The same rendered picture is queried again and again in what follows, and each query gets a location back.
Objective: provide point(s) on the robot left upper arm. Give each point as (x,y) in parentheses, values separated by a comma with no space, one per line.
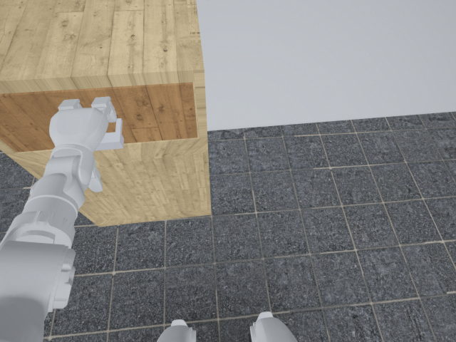
(35,278)

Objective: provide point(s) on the right robot shin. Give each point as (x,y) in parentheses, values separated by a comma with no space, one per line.
(265,314)

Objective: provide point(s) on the robot shin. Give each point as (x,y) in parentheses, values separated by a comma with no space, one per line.
(265,314)
(178,322)

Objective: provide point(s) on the handle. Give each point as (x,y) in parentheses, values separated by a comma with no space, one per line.
(113,140)

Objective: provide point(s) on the left robot shin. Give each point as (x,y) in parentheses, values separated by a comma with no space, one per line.
(178,322)

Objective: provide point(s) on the robot left hand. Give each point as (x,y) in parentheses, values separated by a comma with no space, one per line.
(86,127)

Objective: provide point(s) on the drawer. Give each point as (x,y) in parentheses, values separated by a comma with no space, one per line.
(149,113)

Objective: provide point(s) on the robot left forearm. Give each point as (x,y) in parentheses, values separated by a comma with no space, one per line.
(50,212)

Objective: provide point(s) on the cabinet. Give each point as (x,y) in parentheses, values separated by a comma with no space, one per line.
(77,44)

